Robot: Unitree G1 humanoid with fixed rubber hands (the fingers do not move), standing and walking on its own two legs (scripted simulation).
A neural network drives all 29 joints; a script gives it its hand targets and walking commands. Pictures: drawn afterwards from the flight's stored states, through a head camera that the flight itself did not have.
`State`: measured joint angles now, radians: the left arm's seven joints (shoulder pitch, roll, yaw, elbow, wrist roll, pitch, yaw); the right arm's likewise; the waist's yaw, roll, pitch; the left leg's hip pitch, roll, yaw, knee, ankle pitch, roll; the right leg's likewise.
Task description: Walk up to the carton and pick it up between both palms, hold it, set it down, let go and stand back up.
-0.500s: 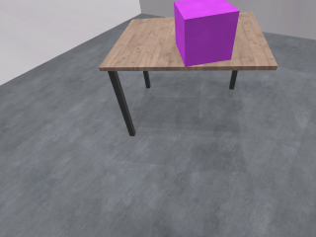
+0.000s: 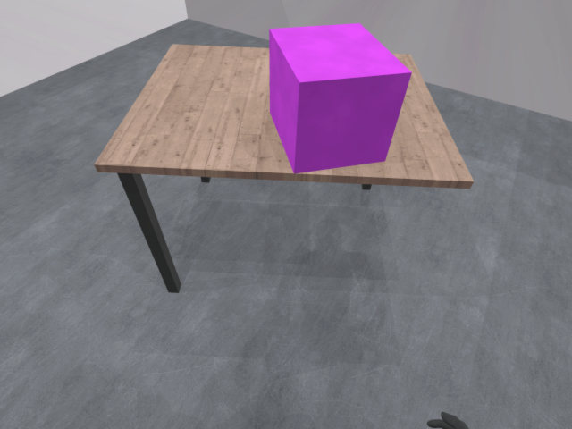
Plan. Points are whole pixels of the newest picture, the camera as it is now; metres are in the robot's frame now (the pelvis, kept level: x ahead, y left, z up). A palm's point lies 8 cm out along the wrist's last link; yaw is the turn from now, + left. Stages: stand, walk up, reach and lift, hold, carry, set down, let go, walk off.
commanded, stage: walk up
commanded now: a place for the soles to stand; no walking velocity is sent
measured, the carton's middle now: (328, 95) +0.89 -0.06 +0.03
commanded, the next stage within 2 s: none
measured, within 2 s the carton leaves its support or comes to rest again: neither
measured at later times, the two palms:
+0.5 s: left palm (186, 321) +0.33 +0.20 -0.09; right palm out of the picture +0.11 -0.25 -0.10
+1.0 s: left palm (184, 310) +0.35 +0.21 -0.09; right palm (455, 275) +0.44 -0.30 -0.09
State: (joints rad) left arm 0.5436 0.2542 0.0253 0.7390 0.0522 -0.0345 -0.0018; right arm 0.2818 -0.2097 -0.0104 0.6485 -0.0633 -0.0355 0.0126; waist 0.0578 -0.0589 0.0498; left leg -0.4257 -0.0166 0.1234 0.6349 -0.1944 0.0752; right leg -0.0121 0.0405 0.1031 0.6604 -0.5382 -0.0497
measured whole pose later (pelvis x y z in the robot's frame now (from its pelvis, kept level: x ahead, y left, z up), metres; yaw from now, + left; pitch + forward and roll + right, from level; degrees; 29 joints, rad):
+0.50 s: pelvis +0.19 -0.01 +0.01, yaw -4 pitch -2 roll +2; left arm 0.25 0.21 0.01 0.69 0.05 0.02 -0.05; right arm 0.58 -0.23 -0.02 0.74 -0.05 -0.04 0.00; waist -0.08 -0.04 0.06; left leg -0.01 -0.01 0.17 0.47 -0.41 0.02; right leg -0.46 -0.06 -0.04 0.66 -0.18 -0.01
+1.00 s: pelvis +0.34 -0.05 +0.02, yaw -2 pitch -3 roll -1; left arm 0.46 0.25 0.02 0.74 0.03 -0.04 -0.01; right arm 0.32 -0.23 -0.03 0.65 -0.04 0.01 0.02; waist 0.06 0.03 0.09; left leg -0.49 0.06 0.01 0.75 -0.15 -0.02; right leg -0.10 0.03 -0.12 0.49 -0.34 -0.06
